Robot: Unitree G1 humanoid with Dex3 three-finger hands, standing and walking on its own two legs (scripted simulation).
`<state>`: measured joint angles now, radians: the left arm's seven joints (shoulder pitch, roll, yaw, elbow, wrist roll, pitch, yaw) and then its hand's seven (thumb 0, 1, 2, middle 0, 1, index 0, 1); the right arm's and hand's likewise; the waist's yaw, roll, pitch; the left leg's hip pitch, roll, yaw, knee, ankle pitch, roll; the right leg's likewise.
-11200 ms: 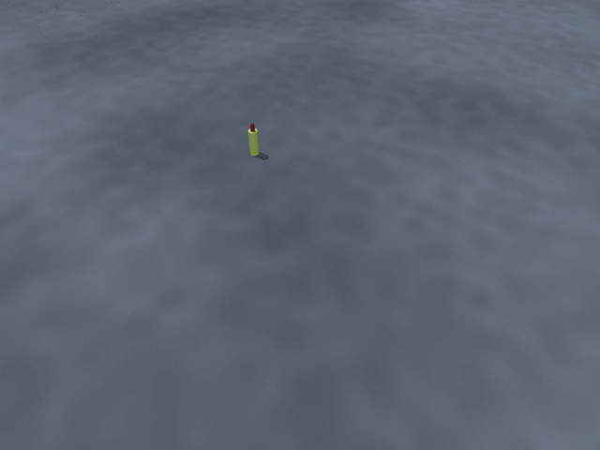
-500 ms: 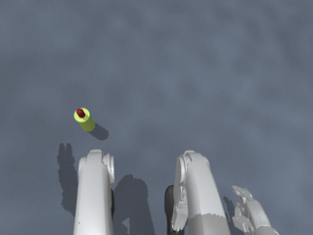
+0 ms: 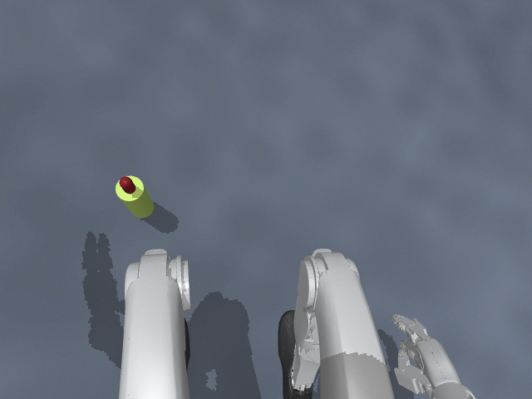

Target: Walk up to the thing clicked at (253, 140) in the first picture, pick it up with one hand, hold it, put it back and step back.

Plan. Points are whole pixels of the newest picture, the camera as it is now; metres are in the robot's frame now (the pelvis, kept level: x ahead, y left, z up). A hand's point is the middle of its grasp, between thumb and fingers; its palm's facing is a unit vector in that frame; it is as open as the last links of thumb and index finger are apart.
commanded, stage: go down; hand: left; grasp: from the side
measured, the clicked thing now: (134, 195) +0.46 +0.24 -0.30
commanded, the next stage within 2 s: approach in 0.02 s
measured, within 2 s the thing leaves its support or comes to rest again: neither
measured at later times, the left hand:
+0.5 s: hand out of the picture +0.40 +0.39 -0.10, palm faces +0.17 -0.99 +0.01, open 17.6 cm
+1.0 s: hand (108, 212) +0.41 +0.28 -0.26, palm faces +0.10 -0.99 +0.05, open 17.6 cm
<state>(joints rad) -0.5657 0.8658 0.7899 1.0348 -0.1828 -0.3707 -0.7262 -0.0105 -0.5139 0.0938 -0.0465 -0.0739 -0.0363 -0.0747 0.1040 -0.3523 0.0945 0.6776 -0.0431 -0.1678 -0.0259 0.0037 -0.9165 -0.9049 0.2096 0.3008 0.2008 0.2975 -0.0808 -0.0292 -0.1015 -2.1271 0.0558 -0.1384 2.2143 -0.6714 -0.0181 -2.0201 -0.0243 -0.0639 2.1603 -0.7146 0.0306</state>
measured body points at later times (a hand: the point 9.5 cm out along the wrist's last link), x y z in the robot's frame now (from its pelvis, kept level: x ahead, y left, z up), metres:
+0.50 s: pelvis -0.01 +0.00 -0.05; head +0.22 +0.10 +0.32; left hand +0.38 +0.44 -0.10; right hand +0.15 -0.28 -0.13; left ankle +0.08 +0.13 -0.36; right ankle +0.09 -0.13 -0.36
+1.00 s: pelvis -0.01 +0.01 -0.11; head +0.23 +0.15 +0.24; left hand +0.40 +0.33 -0.26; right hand +0.15 -0.26 -0.15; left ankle +0.08 +0.13 -0.36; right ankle +0.09 -0.13 -0.36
